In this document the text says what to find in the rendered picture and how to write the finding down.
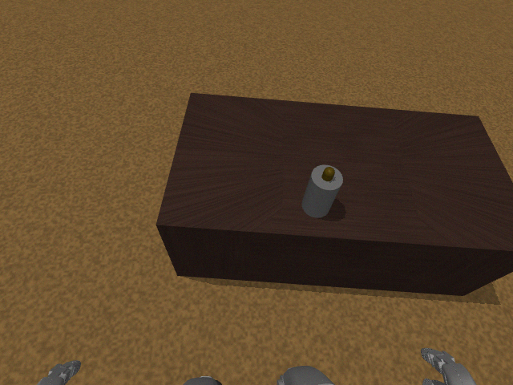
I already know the bottle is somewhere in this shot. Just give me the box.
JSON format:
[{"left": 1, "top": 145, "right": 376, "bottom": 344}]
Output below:
[{"left": 301, "top": 165, "right": 343, "bottom": 218}]

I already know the left robot hand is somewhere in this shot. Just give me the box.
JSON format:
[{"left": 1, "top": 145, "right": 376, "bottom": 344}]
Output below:
[{"left": 37, "top": 360, "right": 81, "bottom": 385}]

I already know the right robot hand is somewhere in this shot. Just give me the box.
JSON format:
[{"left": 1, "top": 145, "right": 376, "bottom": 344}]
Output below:
[{"left": 421, "top": 348, "right": 477, "bottom": 385}]

